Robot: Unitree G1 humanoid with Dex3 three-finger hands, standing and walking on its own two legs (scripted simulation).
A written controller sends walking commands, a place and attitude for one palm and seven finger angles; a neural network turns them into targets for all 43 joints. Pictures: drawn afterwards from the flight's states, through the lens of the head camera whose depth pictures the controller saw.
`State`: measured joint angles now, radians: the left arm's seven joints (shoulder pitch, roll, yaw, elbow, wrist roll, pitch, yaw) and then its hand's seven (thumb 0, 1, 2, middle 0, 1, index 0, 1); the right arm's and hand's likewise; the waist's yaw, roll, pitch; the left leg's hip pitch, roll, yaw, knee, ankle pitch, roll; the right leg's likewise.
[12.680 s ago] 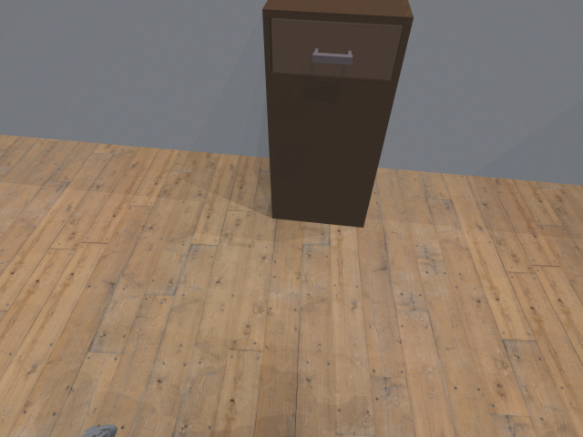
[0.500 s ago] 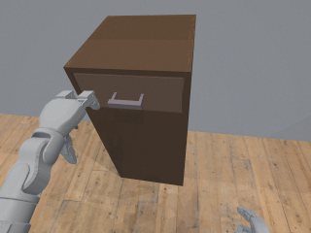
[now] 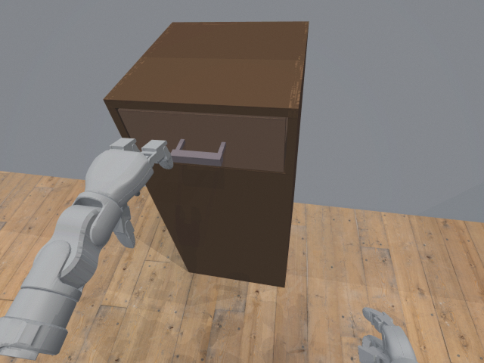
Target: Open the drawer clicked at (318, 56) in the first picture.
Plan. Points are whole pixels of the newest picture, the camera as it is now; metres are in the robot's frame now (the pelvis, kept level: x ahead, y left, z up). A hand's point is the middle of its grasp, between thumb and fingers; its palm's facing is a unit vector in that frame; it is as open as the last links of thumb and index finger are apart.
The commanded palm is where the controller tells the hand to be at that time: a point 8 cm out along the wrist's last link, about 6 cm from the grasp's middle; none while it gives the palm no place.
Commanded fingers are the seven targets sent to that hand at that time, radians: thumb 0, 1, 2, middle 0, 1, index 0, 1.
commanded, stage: move the hooked fingers above the handle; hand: left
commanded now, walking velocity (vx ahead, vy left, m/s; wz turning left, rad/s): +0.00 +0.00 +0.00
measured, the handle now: (199, 151) +0.54 +0.19 +0.02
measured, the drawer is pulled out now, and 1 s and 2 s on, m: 0.00 0.00 0.00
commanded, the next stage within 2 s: lower the fingers behind the handle in 1.96 s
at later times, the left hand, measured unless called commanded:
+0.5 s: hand (161, 174) +0.39 +0.21 +0.10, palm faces +0.02 -0.04 -1.00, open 13.8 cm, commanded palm +0.38 +0.22 +0.16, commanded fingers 0.00 -0.50 0.30 -0.30 -1.20 -0.30 -1.20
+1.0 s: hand (178, 159) +0.45 +0.19 +0.08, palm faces -0.01 -0.01 -1.00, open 13.8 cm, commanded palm +0.44 +0.20 +0.14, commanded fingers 0.00 -0.50 0.30 -0.30 -1.20 -0.30 -1.20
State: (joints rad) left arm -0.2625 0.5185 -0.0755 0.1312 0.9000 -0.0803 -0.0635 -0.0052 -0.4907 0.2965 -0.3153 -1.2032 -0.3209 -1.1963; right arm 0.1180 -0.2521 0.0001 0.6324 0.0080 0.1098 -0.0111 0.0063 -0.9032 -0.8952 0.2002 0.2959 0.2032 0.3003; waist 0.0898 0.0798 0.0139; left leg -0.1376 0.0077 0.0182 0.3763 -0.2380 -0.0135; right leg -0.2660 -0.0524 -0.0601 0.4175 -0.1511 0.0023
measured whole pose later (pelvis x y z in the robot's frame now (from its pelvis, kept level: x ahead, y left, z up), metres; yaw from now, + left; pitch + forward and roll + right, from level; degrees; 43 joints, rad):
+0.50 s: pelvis +0.01 +0.01 +0.00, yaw -1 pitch +4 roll +1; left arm -0.43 0.48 -0.11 0.36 0.95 -0.09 0.03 0.00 -0.49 0.30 -0.32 -1.20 -0.32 -1.20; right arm 0.20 -0.26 -0.03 0.67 0.02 0.13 -0.02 0.01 -0.90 -0.90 0.20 0.30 0.20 0.30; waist 0.05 0.06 -0.01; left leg -0.21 0.00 0.04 0.41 -0.26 -0.01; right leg -0.35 -0.05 -0.04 0.45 -0.17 0.01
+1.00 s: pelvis +0.02 +0.00 -0.01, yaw -1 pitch +7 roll +1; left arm -0.63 0.44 -0.15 0.63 1.01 -0.07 0.08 0.00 -0.49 0.30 -0.31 -1.20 -0.32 -1.20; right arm 0.23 -0.25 -0.04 0.66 0.01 0.14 -0.02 0.00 -0.90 -0.90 0.20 0.30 0.20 0.30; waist 0.02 0.05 -0.05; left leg -0.29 0.01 0.03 0.47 -0.30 -0.01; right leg -0.43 -0.05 -0.04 0.51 -0.21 0.01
